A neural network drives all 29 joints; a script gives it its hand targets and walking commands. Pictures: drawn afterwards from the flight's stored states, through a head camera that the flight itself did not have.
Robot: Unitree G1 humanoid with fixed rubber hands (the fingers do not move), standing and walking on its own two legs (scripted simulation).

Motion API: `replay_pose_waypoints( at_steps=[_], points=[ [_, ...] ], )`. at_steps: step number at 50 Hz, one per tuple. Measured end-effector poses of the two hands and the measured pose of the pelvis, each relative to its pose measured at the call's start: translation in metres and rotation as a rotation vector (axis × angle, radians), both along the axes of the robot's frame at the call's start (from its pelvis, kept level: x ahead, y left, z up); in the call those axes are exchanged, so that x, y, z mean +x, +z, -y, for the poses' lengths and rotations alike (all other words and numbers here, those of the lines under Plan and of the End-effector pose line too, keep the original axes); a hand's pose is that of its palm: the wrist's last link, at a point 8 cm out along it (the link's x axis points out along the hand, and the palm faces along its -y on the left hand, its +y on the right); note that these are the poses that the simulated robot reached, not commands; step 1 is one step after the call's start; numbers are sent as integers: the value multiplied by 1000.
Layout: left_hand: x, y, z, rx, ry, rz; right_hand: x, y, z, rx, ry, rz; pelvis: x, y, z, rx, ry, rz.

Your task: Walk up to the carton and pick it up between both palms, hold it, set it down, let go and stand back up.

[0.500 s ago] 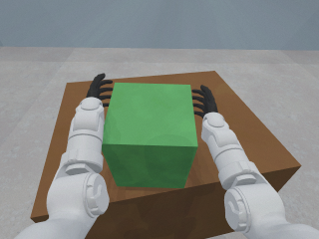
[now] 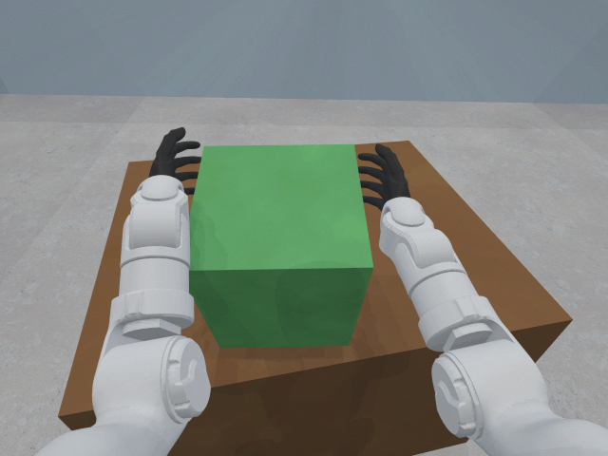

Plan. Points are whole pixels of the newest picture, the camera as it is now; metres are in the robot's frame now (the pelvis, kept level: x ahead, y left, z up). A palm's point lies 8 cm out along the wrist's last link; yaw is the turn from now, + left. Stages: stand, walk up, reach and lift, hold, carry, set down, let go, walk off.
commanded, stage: reach and lift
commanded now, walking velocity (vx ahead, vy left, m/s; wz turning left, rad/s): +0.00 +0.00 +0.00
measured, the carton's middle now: (282, 253) +0.39 -0.02 +0.09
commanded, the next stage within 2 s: hold in 0.80 s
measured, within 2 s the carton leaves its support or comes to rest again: neither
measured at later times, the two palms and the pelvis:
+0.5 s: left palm (151, 177) +0.40 +0.14 +0.24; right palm (393, 186) +0.37 -0.16 +0.22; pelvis +0.00 +0.00 +0.00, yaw +0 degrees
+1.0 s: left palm (144, 172) +0.38 +0.14 +0.25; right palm (394, 175) +0.36 -0.16 +0.24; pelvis -0.01 +0.00 +0.00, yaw +0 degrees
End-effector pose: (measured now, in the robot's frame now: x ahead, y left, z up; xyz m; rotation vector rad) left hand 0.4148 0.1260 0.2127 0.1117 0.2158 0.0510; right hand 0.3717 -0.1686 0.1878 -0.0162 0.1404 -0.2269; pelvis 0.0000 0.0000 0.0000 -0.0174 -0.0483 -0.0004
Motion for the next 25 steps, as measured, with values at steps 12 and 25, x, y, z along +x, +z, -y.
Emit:
replay_pose_waypoints(
  at_steps=[12, 25],
  points=[
    [-9, 13, -6, 2, 27, 14, -1, 14, -6, -7, 16, 10, -2, 0, 0, 0, 0, 13],
    [-19, 26, -9, 9, 42, 27, -5, 29, -9, -8, 25, 23, -4, 0, 0, 0, 0, 30]
  ],
)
